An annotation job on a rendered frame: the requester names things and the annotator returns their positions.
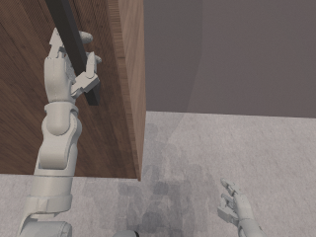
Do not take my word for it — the robot left forearm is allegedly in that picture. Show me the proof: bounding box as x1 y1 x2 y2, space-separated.
15 101 82 237

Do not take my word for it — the handle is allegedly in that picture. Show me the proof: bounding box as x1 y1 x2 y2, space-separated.
44 0 101 106

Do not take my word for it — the robot left upper arm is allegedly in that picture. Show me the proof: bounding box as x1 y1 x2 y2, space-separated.
19 221 73 237

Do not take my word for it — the robot left hand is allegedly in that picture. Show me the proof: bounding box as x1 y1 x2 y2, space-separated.
43 28 102 105

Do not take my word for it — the wardrobe door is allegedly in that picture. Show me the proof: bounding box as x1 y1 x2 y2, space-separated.
0 0 137 179

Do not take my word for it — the robot right hand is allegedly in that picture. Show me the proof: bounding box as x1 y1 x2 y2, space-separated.
217 178 256 227

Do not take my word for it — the robot right forearm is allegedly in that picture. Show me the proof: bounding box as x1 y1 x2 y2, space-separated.
237 219 268 237

